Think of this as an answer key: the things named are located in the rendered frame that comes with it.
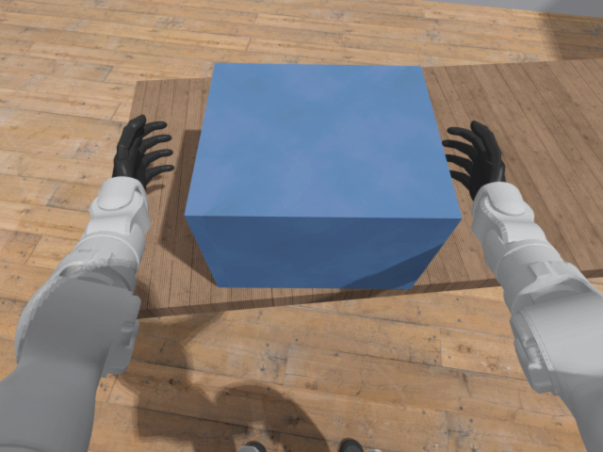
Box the robot left upper arm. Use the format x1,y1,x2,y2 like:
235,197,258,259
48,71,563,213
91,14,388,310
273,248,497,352
0,276,141,452

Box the robot left hand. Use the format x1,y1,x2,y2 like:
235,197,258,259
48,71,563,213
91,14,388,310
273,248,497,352
112,115,174,190

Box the robot right upper arm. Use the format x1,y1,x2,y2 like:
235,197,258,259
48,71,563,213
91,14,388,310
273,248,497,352
510,292,603,452

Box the right robot forearm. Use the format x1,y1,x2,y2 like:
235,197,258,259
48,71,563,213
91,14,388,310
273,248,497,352
471,182,603,315

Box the robot right hand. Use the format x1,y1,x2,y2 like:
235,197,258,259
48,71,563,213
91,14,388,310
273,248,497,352
442,121,507,201

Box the table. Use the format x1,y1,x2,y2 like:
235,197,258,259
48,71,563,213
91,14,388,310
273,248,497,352
128,58,603,319

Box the left robot forearm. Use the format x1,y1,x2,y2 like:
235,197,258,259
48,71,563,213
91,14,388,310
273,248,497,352
14,176,151,364

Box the carton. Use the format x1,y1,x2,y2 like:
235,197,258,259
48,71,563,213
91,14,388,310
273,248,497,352
185,63,463,289

